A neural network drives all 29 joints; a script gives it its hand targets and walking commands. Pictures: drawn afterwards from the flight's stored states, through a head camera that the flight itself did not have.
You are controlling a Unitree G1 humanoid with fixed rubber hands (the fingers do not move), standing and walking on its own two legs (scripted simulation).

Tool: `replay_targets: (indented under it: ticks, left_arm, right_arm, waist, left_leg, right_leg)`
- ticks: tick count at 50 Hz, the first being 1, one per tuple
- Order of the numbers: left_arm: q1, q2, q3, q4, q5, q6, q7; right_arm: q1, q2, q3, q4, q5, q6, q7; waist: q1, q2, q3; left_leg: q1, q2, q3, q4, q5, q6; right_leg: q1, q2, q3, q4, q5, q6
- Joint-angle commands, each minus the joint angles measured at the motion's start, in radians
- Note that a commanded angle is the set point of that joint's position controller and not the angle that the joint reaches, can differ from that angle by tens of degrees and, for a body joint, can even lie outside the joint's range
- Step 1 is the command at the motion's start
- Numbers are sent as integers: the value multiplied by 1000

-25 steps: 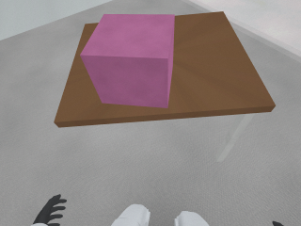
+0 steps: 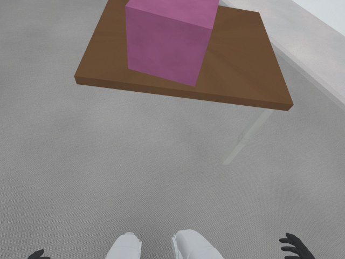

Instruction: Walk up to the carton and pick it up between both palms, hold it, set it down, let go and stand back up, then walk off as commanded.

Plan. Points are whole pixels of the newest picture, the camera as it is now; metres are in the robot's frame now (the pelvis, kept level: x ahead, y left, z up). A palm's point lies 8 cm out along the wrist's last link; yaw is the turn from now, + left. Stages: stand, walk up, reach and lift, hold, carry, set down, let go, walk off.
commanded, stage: walk off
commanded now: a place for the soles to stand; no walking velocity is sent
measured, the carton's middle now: (172, 32) +0.84 +0.03 +0.02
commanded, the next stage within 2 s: stand in 1.84 s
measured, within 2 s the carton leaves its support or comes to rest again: neither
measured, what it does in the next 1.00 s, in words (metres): walks backwards: right foot, then left foot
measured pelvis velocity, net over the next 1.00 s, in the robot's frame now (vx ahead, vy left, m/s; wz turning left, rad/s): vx -0.15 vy -0.05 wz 0.12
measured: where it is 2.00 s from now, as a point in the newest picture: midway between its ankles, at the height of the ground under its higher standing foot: outside the picture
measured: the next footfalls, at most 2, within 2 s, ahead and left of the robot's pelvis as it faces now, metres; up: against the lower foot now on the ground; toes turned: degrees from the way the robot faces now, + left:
right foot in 0.16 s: -0.04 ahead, -0.12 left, +0.00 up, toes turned +1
left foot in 0.48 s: -0.10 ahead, +0.09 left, +0.00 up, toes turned +3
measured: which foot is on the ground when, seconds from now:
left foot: down 0.00-0.20, up 0.22-0.46, down 0.48-1.00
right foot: up 0.00-0.14, down 0.16-1.00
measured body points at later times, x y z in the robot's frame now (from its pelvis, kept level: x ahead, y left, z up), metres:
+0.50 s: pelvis -0.14 -0.01 -0.01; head -0.12 -0.05 +0.44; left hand -0.03 +0.31 -0.07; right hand -0.06 -0.32 -0.15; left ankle -0.16 +0.11 -0.71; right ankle -0.11 -0.16 -0.71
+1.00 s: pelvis -0.15 -0.05 +0.01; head -0.11 -0.03 +0.46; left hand -0.10 +0.26 -0.12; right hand -0.04 -0.36 -0.10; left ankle -0.14 +0.08 -0.70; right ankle -0.08 -0.12 -0.71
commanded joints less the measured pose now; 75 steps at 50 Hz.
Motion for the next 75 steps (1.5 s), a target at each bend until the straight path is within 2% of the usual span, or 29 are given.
replay_targets:
  ticks: [1, 4, 6, 7, 8, 10, 12, 14, 18, 21, 23, 24, 25, 26, 28, 30, 33, 36, 38, 39, 41, 45, 49, 52, 54, 57, 61, 71, 75]
  left_arm:
    - [-1, 174, 30, -82, -1, -48, 18]
    - [56, 165, 25, -27, 2, -65, 14]
    - [91, 150, 26, 15, 14, -83, 13]
    - [107, 184, 36, 12, 28, -89, 15]
    - [117, 274, 52, -3, 44, -93, 15]
    - [-39, 340, 46, -23, 34, -89, 20]
    - [-126, 256, 25, -68, 30, -94, 29]
    - [-170, 177, 26, -108, 40, -118, 27]
    - [-70, 210, 40, -77, 48, -124, 9]
    - [-78, 198, 30, -59, 46, -113, 5]
    - [-121, 177, 24, -48, 39, -99, 7]
    - [-89, 131, 13, -36, 30, -93, 10]
    - [-81, 63, 3, -37, 14, -93, 13]
    - [-191, 157, 30, -78, 35, -107, 16]
    - [-146, 227, 47, -46, 34, -145, 3]
    - [-98, 183, 47, -13, 24, -147, -5]
    - [-69, 165, 34, 15, 16, -131, -14]
    - [2, 152, 37, 46, 13, -142, -13]
    - [50, 193, 53, 57, 26, -155, -1]
    - [39, 240, 50, 47, 36, -159, 1]
    - [-39, 269, 52, 53, 22, -135, -2]
    - [-56, 194, 26, 34, 17, -138, -2]
    - [-122, 164, 18, 54, 15, -115, -7]
    - [-98, 121, 19, 64, 9, -112, -11]
    - [-34, 130, 21, 89, 16, -134, -7]
    - [-31, 161, 25, 88, 14, -153, 1]
    - [-78, 147, 10, 94, 7, -143, -2]
    - [-100, 107, 0, 93, 7, -148, 3]
    - [-88, 123, -3, 89, 8, -141, 8]
  right_arm:
    - [16, -263, -102, -69, 11, -33, -18]
    - [-7, -259, -110, -55, 3, -16, -1]
    - [-5, -265, -119, -44, 10, -1, 8]
    - [16, -239, -113, -37, 15, 3, 7]
    - [-29, -195, -93, -71, 27, -8, 0]
    - [-129, -251, -112, -28, 15, -4, -19]
    - [-64, -260, -104, 9, 22, 4, -7]
    - [24, -258, -96, -2, 26, -9, 10]
    - [-27, -259, -80, -8, 24, -38, 13]
    - [13, -241, -67, 26, 27, -67, 23]
    - [161, -240, -76, 82, 19, -82, 26]
    - [215, -269, -87, 96, 4, -91, 21]
    - [216, -371, -106, 96, -7, -98, 12]
    - [194, -451, -120, 98, 9, -96, 24]
    - [24, -407, -97, 68, -5, -94, 23]
    - [26, -312, -73, 58, -22, -102, 25]
    - [43, -318, -75, 100, 1, -109, 21]
    - [-22, -268, -51, 79, 9, -105, 24]
    - [-5, -184, -30, 76, 19, -102, 20]
    - [39, -149, -22, 68, 36, -98, 19]
    - [104, -234, -53, 147, 36, -78, 11]
    - [115, -230, -58, 141, 36, -85, 11]
    - [159, -218, -63, 174, 19, -90, 5]
    - [46, -313, -74, 137, 6, -95, 6]
    - [-64, -285, -50, 119, 5, -92, 9]
    - [-20, -181, -35, 114, 28, -102, 3]
    - [-4, -190, -41, 144, 29, -94, 2]
    - [-47, -198, -41, 138, 27, -98, -3]
    - [-53, -185, -38, 133, 31, -89, -5]
  waist:
    - [-63, 417, -252]
    - [-41, 438, -319]
    - [-22, 375, -332]
    - [-17, 260, -323]
    - [11, -46, -275]
    - [38, -66, -133]
    - [-28, -18, -32]
    - [-42, -56, -112]
    - [25, -165, -111]
    - [12, -232, -114]
    - [-66, -154, -164]
    - [-89, 7, -209]
    - [-85, 213, -175]
    - [-96, 146, -39]
    - [-18, 179, 72]
    - [-29, 260, -3]
    - [-33, 296, -26]
    - [33, 307, -87]
    - [59, 176, -170]
    - [22, 19, -205]
    - [-18, 122, -116]
    - [-46, 118, -162]
    - [-94, 1, -212]
    - [-54, 179, -146]
    - [16, 159, -115]
    - [-19, 113, -231]
    - [-42, 91, -150]
    - [-31, 38, -285]
    - [-24, 86, -338]
  left_leg:
    - [341, 266, -320, -257, 443, 213]
    - [334, 217, -246, -229, 395, 159]
    - [234, 124, -155, -95, 336, 96]
    - [49, 67, -123, -4, 208, 68]
    - [-240, -108, -107, 155, -125, 16]
    - [-58, -78, -232, 411, -286, 2]
    - [-22, -83, -230, 471, -225, 19]
    - [-202, -117, -217, 430, -177, 9]
    - [-248, -49, -141, 190, -200, -35]
    - [-99, -8, -102, -142, -271, -10]
    - [219, -29, -62, -402, -112, 18]
    - [389, 38, -260, -463, -201, 63]
    - [386, 238, -645, -483, -338, 153]
    - [171, 375, -921, -590, -588, 306]
    - [-78, 349, -729, -517, -393, 334]
    - [65, 247, -517, -413, -39, 248]
    - [98, 219, -441, -454, -121, 200]
    - [-84, 170, -310, -346, -17, 132]
    - [-168, 36, -188, -100, 93, 48]
    - [-171, -77, -105, 55, -92, 11]
    - [-86, -31, -140, 131, -243, 33]
    - [-42, 4, -133, -11, -172, 53]
    - [248, 10, -79, -296, -38, 76]
    - [132, 259, -531, -491, -374, 198]
    - [-14, 214, -382, -366, -167, 176]
    - [64, 30, -90, -177, 271, 39]
    - [112, 13, -91, -204, 35, 58]
    - [238, 93, -139, -254, 510, 66]
    - [199, 44, -65, -221, 354, 36]
  right_leg:
    - [-39, -98, -14, -329, -114, -10]
    - [127, -161, -140, -719, -135, -30]
    - [299, -145, -178, -1002, 67, -40]
    - [394, -219, 3, -984, 88, -62]
    - [426, -412, 343, -955, 277, -117]
    - [-62, -584, 518, -1032, 129, -326]
    - [-100, -501, 303, -1003, 72, -274]
    - [243, -392, 125, -879, 240, -229]
    - [341, -377, 190, -926, -49, -217]
    - [295, -373, 94, -886, -82, -217]
    - [129, -298, -43, -698, -79, -158]
    - [-55, -225, -106, -482, -116, -112]
    - [-278, -70, -220, -238, -169, -49]
    - [-293, -108, -109, -226, -152, -51]
    - [-57, -210, -92, -350, -142, -47]
    - [-57, -191, -114, -442, -146, -53]
    - [-4, -190, -175, -535, 72, -30]
    - [315, -172, -181, -768, 211, -44]
    - [476, -260, 9, -928, 125, -52]
    - [438, -426, 271, -1069, 16, -86]
    - [196, -519, 395, -1136, -343, -179]
    - [289, -459, 202, -1072, 7, -137]
    - [116, -361, -3, -989, -13, -106]
    - [61, -159, -220, -707, 47, -16]
    - [250, -202, -178, -789, 82, -26]
    - [367, -354, 18, -939, 409, -67]
    - [243, -384, 52, -979, 279, -85]
    - [349, -275, -124, -836, 717, -52]
    - [444, -348, -67, -839, 809, -112]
